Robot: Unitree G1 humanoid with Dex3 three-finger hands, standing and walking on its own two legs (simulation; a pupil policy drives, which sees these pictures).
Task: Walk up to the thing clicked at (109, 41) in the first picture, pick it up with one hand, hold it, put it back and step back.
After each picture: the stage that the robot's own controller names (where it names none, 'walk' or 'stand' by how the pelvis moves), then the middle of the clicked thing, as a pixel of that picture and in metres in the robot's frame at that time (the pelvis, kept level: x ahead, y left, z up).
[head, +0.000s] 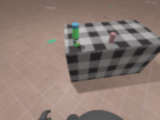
stand; (112, 37) +0.93 -0.23 -0.04
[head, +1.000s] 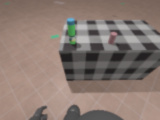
sink last; (112, 38) +0.85 -0.18 -0.01
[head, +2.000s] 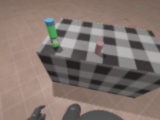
rise first; (98, 48) +0.64 -0.01 -0.01
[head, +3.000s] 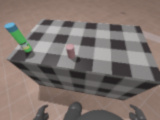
stand; (70, 51) +0.53 +0.21 +0.00
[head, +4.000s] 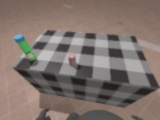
stand; (72, 59) +0.52 +0.19 -0.04
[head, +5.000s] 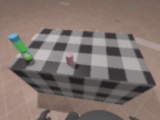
stand; (69, 58) +0.52 +0.21 -0.04
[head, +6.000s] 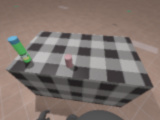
stand; (68, 61) +0.51 +0.21 -0.05
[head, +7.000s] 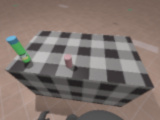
stand; (68, 61) +0.50 +0.21 -0.05
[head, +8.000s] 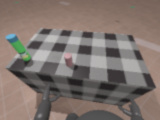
rise first; (68, 60) +0.50 +0.22 -0.04
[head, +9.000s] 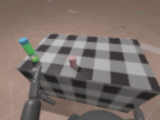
go down; (72, 61) +0.51 +0.21 -0.04
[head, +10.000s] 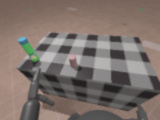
go down; (72, 61) +0.51 +0.21 -0.04
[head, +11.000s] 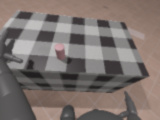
go down; (60, 52) +0.51 +0.20 +0.00
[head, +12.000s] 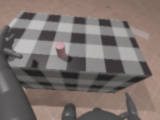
approach; (60, 50) +0.52 +0.20 +0.01
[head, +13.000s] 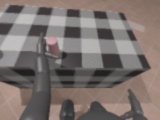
close in; (53, 46) +0.52 +0.22 +0.04
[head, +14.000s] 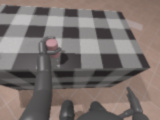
lift; (53, 49) +0.50 +0.21 +0.04
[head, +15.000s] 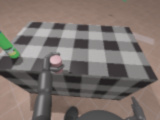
lift; (57, 64) +0.38 +0.22 +0.06
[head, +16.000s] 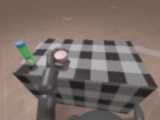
hold; (62, 61) +0.33 +0.18 +0.19
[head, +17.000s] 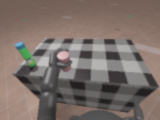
hold; (64, 61) +0.34 +0.17 +0.18
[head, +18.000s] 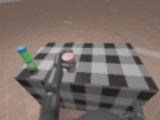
crouch; (69, 63) +0.33 +0.14 +0.19
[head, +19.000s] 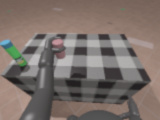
crouch; (59, 49) +0.45 +0.20 +0.17
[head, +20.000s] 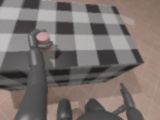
lower; (45, 43) +0.53 +0.22 +0.04
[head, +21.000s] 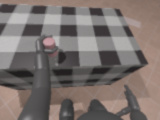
lower; (51, 47) +0.50 +0.21 +0.04
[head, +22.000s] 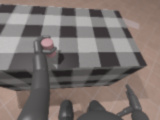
lower; (49, 48) +0.50 +0.22 +0.04
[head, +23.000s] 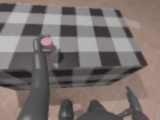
lower; (49, 47) +0.50 +0.22 +0.04
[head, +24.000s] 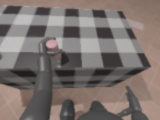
open; (53, 49) +0.49 +0.21 +0.04
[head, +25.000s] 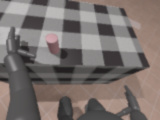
rise; (53, 44) +0.49 +0.20 +0.05
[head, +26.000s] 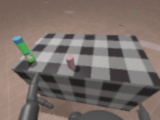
sink last; (70, 61) +0.49 +0.21 +0.00
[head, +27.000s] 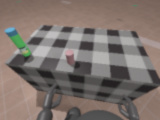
stand; (70, 57) +0.50 +0.20 +0.01
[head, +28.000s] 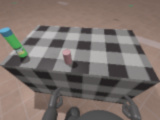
stand; (67, 57) +0.50 +0.21 +0.02
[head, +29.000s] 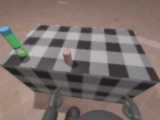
stand; (67, 56) +0.50 +0.21 +0.02
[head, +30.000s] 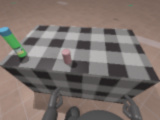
stand; (66, 56) +0.50 +0.21 +0.02
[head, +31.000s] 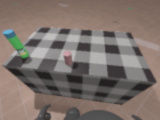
stand; (68, 58) +0.50 +0.21 +0.00
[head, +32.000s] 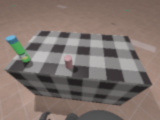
walk; (68, 62) +0.49 +0.20 -0.04
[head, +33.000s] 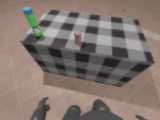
walk; (77, 37) +0.71 +0.14 -0.01
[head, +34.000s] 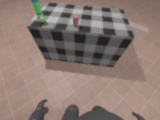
walk; (75, 21) +1.01 +0.22 -0.03
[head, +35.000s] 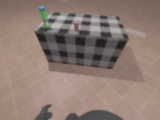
stand; (76, 26) +1.11 +0.23 -0.03
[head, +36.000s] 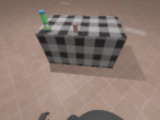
stand; (75, 27) +1.13 +0.25 -0.05
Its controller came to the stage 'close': yes
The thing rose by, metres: 0.21
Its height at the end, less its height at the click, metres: +0.00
